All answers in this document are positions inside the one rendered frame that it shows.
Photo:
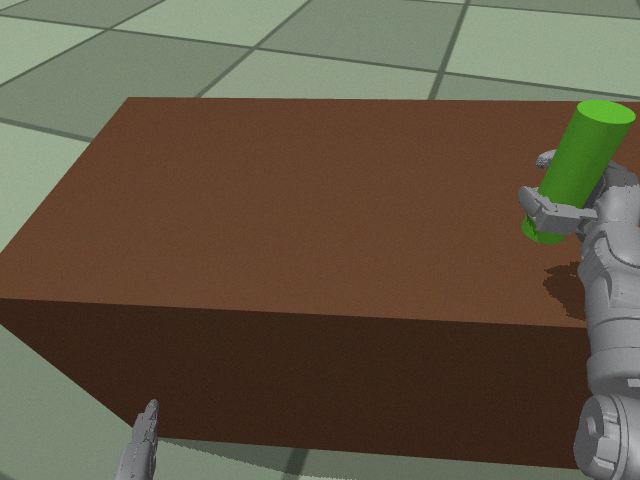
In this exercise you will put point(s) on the right robot arm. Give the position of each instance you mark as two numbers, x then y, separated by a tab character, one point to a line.
607	442

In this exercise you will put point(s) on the left robot hand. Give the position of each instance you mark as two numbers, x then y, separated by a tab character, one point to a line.
137	460

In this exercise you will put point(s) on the can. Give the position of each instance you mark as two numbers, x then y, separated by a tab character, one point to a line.
593	135

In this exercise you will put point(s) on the right robot hand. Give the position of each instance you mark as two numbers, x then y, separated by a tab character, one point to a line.
615	198

